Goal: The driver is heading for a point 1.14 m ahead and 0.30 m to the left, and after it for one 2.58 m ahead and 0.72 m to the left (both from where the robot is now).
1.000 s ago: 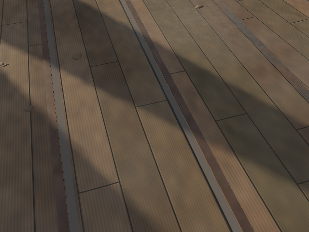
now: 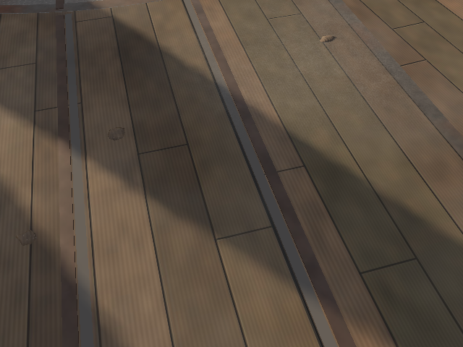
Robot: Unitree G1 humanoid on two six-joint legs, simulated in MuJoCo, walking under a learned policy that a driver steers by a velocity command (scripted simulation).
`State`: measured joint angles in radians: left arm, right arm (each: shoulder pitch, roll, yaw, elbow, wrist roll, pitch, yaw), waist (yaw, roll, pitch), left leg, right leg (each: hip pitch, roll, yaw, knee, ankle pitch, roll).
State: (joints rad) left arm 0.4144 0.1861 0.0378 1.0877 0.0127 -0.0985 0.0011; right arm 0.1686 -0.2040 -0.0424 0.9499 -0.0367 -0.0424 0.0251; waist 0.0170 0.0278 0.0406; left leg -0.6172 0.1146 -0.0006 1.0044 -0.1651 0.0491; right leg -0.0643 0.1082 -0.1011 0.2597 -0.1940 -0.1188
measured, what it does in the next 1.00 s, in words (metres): walks ahead: left foot, then right foot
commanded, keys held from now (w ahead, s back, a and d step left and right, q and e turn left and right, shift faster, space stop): w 0.64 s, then w+q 0.36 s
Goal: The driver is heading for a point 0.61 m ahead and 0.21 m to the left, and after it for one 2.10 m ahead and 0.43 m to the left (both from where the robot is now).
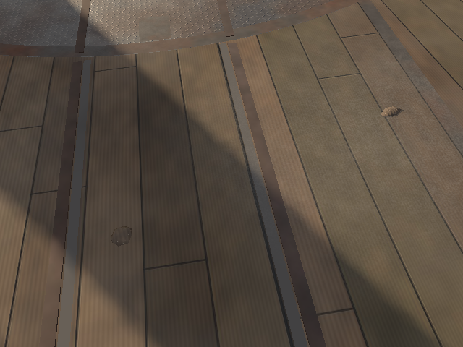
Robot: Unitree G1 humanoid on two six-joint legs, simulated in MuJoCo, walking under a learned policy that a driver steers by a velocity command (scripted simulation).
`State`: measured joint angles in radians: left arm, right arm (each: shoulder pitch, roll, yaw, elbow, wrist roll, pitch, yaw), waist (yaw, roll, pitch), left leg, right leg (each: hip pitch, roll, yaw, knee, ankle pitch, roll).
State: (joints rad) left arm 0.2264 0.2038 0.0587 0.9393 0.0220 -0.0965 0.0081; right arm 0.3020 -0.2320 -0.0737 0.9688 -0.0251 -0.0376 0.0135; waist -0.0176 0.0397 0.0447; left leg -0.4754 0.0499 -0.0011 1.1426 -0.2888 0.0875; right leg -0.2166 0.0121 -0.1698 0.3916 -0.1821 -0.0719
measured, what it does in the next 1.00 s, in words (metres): walks ahead, turning left: left foot, then right foot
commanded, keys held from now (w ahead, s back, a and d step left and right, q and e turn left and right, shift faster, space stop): w+q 0.18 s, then q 0.70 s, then no key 0.04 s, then w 0.08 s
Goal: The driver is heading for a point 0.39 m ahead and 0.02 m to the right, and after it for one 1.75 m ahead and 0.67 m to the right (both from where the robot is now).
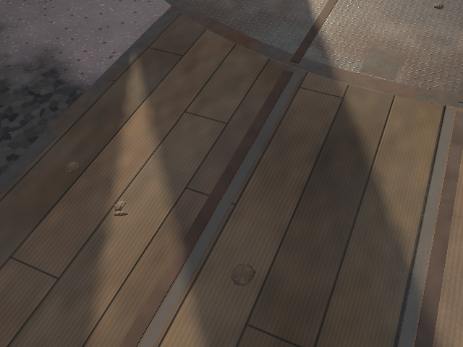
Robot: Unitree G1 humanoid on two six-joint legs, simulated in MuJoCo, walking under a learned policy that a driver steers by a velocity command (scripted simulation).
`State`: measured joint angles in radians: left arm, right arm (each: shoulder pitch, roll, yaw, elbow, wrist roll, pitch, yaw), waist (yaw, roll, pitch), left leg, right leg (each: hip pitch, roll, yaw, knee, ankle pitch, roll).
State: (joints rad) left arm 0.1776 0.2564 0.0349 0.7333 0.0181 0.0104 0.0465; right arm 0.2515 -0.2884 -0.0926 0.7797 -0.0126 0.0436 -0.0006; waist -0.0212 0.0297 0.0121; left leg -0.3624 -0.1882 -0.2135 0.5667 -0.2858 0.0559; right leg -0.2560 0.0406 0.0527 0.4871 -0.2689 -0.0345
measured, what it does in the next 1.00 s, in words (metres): walks ahead: left foot, then right foot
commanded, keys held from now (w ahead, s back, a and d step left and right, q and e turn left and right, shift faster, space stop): w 0.54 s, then w+e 0.46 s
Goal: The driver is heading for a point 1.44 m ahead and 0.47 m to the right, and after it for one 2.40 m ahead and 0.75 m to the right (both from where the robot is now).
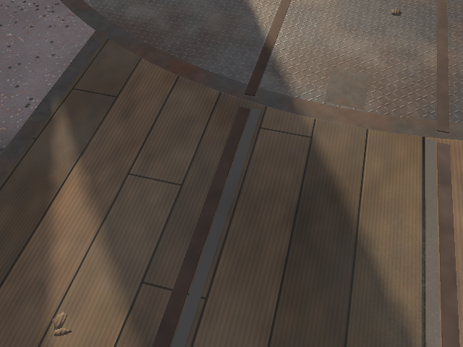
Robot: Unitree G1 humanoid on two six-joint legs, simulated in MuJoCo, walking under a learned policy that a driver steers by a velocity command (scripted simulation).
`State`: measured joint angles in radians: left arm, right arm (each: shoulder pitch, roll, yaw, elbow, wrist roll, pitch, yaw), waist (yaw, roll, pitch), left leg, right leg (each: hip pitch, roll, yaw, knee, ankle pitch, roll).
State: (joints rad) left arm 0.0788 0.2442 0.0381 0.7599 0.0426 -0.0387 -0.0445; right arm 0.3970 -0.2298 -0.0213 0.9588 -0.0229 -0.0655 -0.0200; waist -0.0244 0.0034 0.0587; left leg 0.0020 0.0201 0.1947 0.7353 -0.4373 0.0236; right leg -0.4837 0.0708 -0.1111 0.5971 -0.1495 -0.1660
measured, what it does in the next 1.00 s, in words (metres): walks ahead, turning right: left foot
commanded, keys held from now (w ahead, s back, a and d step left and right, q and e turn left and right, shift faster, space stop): w+e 0.90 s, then w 0.10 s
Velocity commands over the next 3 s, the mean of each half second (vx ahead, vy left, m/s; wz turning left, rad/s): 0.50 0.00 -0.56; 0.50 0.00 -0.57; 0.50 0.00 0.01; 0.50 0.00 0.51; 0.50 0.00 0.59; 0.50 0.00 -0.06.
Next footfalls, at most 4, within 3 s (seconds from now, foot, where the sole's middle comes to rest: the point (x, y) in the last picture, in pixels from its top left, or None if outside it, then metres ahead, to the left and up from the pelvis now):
0.50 left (216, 332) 0.48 0.07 -0.75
1.02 right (326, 282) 0.62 -0.26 -0.75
1.60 left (323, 187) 0.96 -0.30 -0.75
2.10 right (384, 138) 1.18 -0.56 -0.75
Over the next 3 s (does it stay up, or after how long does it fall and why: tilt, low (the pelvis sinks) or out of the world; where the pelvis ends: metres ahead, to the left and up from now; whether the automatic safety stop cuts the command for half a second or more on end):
stays up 1.49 -0.39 0.03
